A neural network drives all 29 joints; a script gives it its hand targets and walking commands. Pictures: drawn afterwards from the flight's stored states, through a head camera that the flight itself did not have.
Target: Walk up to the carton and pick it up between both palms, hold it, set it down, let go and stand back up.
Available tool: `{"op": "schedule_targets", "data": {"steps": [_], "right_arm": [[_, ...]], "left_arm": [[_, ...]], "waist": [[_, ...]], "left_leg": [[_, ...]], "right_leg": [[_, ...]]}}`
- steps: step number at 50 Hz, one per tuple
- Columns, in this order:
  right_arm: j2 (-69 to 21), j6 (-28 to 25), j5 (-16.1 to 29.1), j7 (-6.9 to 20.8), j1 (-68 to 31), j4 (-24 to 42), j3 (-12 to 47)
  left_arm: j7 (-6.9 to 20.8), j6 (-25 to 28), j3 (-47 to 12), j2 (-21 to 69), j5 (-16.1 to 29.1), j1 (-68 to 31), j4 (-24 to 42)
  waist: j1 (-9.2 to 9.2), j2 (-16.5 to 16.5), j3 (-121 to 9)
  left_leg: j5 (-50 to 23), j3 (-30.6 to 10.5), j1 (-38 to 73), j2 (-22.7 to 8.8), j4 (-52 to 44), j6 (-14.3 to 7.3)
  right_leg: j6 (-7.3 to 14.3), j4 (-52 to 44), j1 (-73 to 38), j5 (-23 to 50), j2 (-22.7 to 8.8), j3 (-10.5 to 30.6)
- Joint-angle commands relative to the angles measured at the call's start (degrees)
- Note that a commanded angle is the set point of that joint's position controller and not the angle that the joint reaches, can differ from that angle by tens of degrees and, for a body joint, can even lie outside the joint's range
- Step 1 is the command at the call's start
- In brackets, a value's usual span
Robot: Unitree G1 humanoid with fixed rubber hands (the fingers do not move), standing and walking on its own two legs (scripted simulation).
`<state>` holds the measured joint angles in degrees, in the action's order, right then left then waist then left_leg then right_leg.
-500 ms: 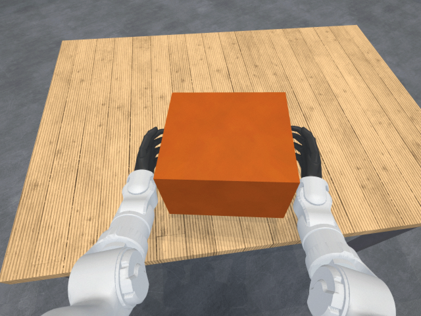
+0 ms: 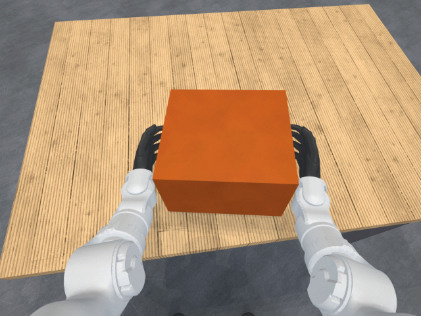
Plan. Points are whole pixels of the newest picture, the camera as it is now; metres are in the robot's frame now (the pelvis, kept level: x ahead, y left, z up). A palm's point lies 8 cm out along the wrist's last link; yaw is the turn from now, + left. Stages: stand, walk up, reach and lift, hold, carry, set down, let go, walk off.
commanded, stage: set down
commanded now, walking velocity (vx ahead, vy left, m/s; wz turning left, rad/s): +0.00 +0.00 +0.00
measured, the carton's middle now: (225, 152) +0.43 -0.02 -0.02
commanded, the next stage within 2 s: none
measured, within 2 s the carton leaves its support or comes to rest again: rests again in 0.40 s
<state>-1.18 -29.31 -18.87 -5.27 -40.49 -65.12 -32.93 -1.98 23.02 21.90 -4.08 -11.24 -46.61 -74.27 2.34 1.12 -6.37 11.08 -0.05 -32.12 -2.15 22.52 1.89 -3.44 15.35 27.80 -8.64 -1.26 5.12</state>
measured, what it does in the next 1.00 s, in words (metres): stands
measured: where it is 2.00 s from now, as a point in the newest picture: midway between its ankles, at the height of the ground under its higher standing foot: outside the picture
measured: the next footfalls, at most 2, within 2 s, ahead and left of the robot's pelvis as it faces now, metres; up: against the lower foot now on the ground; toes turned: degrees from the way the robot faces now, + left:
none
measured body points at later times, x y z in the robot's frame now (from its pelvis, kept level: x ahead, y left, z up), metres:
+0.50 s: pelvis +0.00 +0.00 +0.00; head +0.13 +0.02 +0.43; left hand +0.43 +0.14 -0.03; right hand +0.39 -0.18 -0.02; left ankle -0.03 +0.12 -0.74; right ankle -0.04 -0.17 -0.74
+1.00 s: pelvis -0.02 +0.01 -0.01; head +0.13 +0.03 +0.42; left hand +0.43 +0.14 -0.03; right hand +0.39 -0.18 -0.02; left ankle -0.03 +0.12 -0.74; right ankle -0.04 -0.17 -0.74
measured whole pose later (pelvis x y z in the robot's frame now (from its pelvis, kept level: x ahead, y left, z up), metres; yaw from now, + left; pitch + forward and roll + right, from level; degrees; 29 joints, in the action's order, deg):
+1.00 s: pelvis -0.02 +0.01 -0.01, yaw +0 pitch +24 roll -2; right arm 0.5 -30.1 -19.4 -5.0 -44.6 -70.1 -37.3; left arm -3.1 26.5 21.8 -5.3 -11.2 -53.1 -80.2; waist 2.4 0.6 -6.8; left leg 11.1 -0.1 -38.8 -2.2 25.9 1.2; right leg -4.0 17.9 34.0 -8.2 -1.2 4.9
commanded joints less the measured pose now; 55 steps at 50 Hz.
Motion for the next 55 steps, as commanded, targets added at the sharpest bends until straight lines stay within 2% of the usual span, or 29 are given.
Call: {"op": "schedule_targets", "data": {"steps": [1,3,5,9,11,12,14,17,18,19,20,21,22,25,28,29,30,32,33,36,37,38,39,40,44,45,49,50,55], "right_arm": [[-27.1,-2.6,-11.0,8.1,-33.7,-4.6,10.6],[-27.0,-2.2,-11.0,8.4,-32.7,-4.5,10.4],[-26.5,-2.7,-10.9,8.3,-32.9,-5.5,10.4],[-27.2,-2.5,-10.9,8.2,-33.9,-3.8,10.6],[-27.0,-2.7,-11.5,8.3,-33.7,-4.5,10.4],[-27.4,-2.8,-11.3,8.4,-33.4,-4.7,10.4],[-26.1,-3.3,-11.9,8.4,-34.3,-5.9,9.0],[-26.1,-3.6,-12.0,8.6,-34.3,-6.2,8.7],[-26.2,-3.2,-11.9,8.4,-33.8,-6.6,9.0],[-26.1,-3.4,-11.9,8.4,-33.6,-7.1,8.6],[-26.3,-3.2,-12.0,8.4,-34.1,-5.9,8.7],[-25.5,-3.6,-12.3,8.5,-34.9,-5.8,8.0],[-26.3,-3.6,-12.2,8.5,-34.0,-5.3,8.7],[-24.0,-3.9,-11.8,8.8,-33.7,-6.0,8.0],[-16.2,-3.9,-10.9,8.2,-34.1,-7.1,4.7],[-16.6,-3.5,-10.4,7.8,-34.5,-6.1,4.8],[-16.3,-3.3,-9.8,7.5,-34.4,-7.0,4.0],[-16.4,-2.7,-9.2,7.1,-34.4,-5.4,4.7],[-14.1,-2.8,-9.1,6.8,-34.9,-5.7,3.9],[-17.9,-2.1,-9.3,6.8,-34.9,-5.9,4.2],[-17.7,-1.9,-9.1,6.7,-34.6,-5.5,4.4],[-15.0,-2.0,-8.6,6.7,-35.0,-5.4,3.5],[-14.6,-1.8,-8.7,6.7,-35.2,-4.8,3.3],[-15.3,-1.8,-9.1,6.7,-35.2,-6.1,2.4],[-15.3,-1.6,-9.5,6.8,-35.4,-5.7,1.7],[-15.7,-1.1,-9.0,6.8,-34.7,-6.1,2.6],[-17.5,-1.1,-10.7,7.5,-34.9,-6.5,0.8],[-18.6,-1.0,-11.2,7.7,-34.9,-5.3,1.1],[-15.6,-0.8,-11.3,7.4,-33.2,-6.7,0.1]], "left_arm": [[6.6,7.0,-16.9,27.0,-2.8,-40.4,1.1],[6.6,7.0,-15.4,25.8,-3.3,-39.9,-0.1],[6.6,7.2,-16.5,26.8,-2.7,-39.8,0.3],[7.2,7.2,-14.1,25.3,-3.5,-38.7,-2.7],[6.9,8.0,-14.8,25.4,-3.1,-40.1,-1.6],[6.9,7.8,-13.6,25.4,-3.9,-39.0,-2.7],[6.8,7.9,-15.1,26.1,-3.5,-39.2,-2.5],[6.7,8.0,-14.7,26.4,-4.0,-38.7,-3.2],[6.7,7.8,-13.9,25.5,-4.3,-37.7,-4.2],[6.6,7.8,-14.3,26.3,-4.3,-37.5,-4.0],[7.0,7.8,-13.5,25.4,-4.4,-38.1,-4.6],[6.8,8.0,-14.9,26.0,-3.5,-38.4,-3.3],[6.8,8.2,-13.5,25.0,-4.3,-38.2,-4.2],[6.3,8.4,-12.1,21.7,-4.6,-39.0,-6.3],[5.1,8.3,-10.8,17.0,-3.8,-39.5,-6.8],[4.8,8.0,-10.4,17.2,-3.3,-39.4,-6.7],[4.6,7.7,-11.2,17.0,-2.9,-40.1,-6.6],[4.1,7.6,-9.9,15.2,-3.0,-40.3,-6.1],[3.8,7.5,-10.6,13.9,-2.0,-40.4,-6.3],[4.2,7.0,-9.6,16.5,-3.2,-40.0,-6.6],[4.2,6.9,-9.0,15.6,-3.4,-39.8,-6.8],[3.9,6.9,-9.1,13.9,-3.1,-40.3,-6.4],[3.8,6.9,-8.8,13.4,-3.0,-40.6,-6.7],[3.8,6.8,-10.0,14.7,-2.6,-41.2,-5.4],[3.6,6.5,-9.3,14.6,-3.3,-41.4,-5.9],[3.8,6.4,-8.7,14.5,-3.2,-40.4,-6.4],[4.2,6.0,-8.6,17.1,-4.8,-40.3,-6.4],[4.7,6.0,-7.3,16.6,-5.1,-40.2,-7.4],[4.7,6.4,-7.1,13.4,-4.7,-39.9,-8.8]], "waist": [[7.66,-6.5,-43.7],[6.82,-6.5,-41.9],[7.86,-6.1,-41.6],[6.25,-3.6,-39.4],[7.08,-4.9,-42.3],[6.12,-4.5,-40.9],[7.69,-6.4,-41.9],[7.27,-6.4,-40.8],[6.99,-4.9,-40.6],[7.84,-5.6,-40.5],[6.99,-5.1,-40.4],[7.75,-5.7,-41.4],[6.68,-4.9,-40.0],[6.69,-5.3,-40.3],[7.79,-7.0,-41.2],[6.85,-5.9,-40.6],[7.92,-6.6,-39.7],[6.32,-5.8,-41.6],[7.64,-5.6,-42.8],[7.45,-4.7,-40.4],[6.36,-4.8,-42.2],[7.27,-6.1,-42.3],[6.72,-5.6,-42.9],[8.34,-6.2,-42.0],[7.70,-6.6,-42.6],[7.18,-5.3,-41.2],[7.96,-6.3,-39.5],[6.77,-5.2,-40.2],[8.03,-5.1,-40.0]], "left_leg": [[-37.2,3.8,23.3,-0.3,6.4,6.7],[-35.2,4.2,21.5,0.0,6.2,6.1],[-35.5,3.7,21.6,0.0,6.0,6.2],[-31.4,4.6,18.3,0.4,5.6,4.9],[-33.0,4.3,20.0,0.3,5.8,5.4],[-32.5,4.5,19.4,0.2,5.9,5.2],[-35.3,3.8,20.5,0.1,6.8,6.2],[-35.3,3.5,20.9,-0.3,6.7,6.4],[-34.3,4.0,20.1,0.1,6.6,5.7],[-34.8,3.7,20.6,-0.3,6.5,6.3],[-33.0,4.1,19.4,0.0,6.3,5.6],[-32.8,3.4,20.1,-0.1,6.2,6.1],[-31.7,4.1,18.6,0.4,6.2,5.7],[-32.4,4.1,18.7,0.1,6.5,6.0],[-33.7,3.7,20.6,0.0,7.1,6.9],[-33.5,3.8,20.5,-0.2,7.2,6.5],[-33.2,3.7,21.0,0.0,7.6,6.3],[-32.7,4.3,20.3,0.2,8.2,5.9],[-32.8,3.9,20.0,0.2,8.2,6.2],[-31.1,3.6,20.4,0.2,8.0,5.4],[-30.4,4.2,19.5,0.5,8.4,5.1],[-30.2,3.9,19.6,0.5,8.3,5.6],[-30.4,3.8,19.7,0.3,8.6,5.6],[-30.2,3.4,21.1,0.1,8.5,5.8],[-31.1,3.0,21.8,-0.1,9.2,6.0],[-29.0,3.5,20.4,0.1,9.0,5.4],[-28.6,2.7,22.0,-0.1,7.9,5.7],[-26.7,3.7,20.4,0.1,8.5,4.8],[-26.9,3.4,19.7,0.4,8.1,4.9]], "right_leg": [[3.0,5.5,-8.6,28.9,2.7,-12.8],[3.2,5.5,-9.7,28.7,2.6,-12.4],[3.0,5.8,-8.9,29.9,2.6,-12.6],[2.6,6.3,-11.3,30.1,2.3,-12.1],[2.6,6.1,-9.3,29.1,2.3,-12.1],[2.6,6.0,-9.2,28.8,2.2,-12.0],[2.8,6.3,-6.9,28.3,2.6,-12.5],[2.9,6.0,-5.7,26.9,2.5,-12.5],[2.9,6.0,-7.1,27.9,2.4,-12.4],[2.9,6.0,-6.3,27.1,2.8,-12.7],[2.8,6.0,-7.3,26.9,2.5,-12.2],[2.9,5.9,-5.9,26.0,2.6,-12.7],[2.7,5.9,-6.8,26.0,2.4,-12.3],[2.8,6.1,-5.5,25.8,2.6,-12.3],[3.3,6.4,-2.7,24.0,3.4,-12.6],[3.0,6.1,-3.3,23.4,3.4,-12.4],[3.1,5.9,-1.8,22.6,3.4,-12.3],[2.6,6.2,-2.6,23.4,3.1,-11.7],[2.6,6.6,-2.8,24.3,3.2,-11.6],[2.1,6.4,-2.2,22.1,2.9,-11.8],[2.2,6.7,-3.0,23.1,2.7,-11.4],[2.3,6.9,-2.2,22.2,2.9,-11.7],[2.4,7.1,-1.9,21.7,2.9,-11.5],[2.3,6.8,0.1,20.0,3.0,-12.0],[2.5,6.8,1.7,18.9,3.2,-12.5],[2.5,6.8,0.8,18.6,3.1,-12.2],[2.4,6.0,2.2,16.4,3.1,-12.7],[2.4,6.6,1.8,16.8,2.8,-12.6],[2.3,6.6,0.5,18.4,2.9,-12.4]]}}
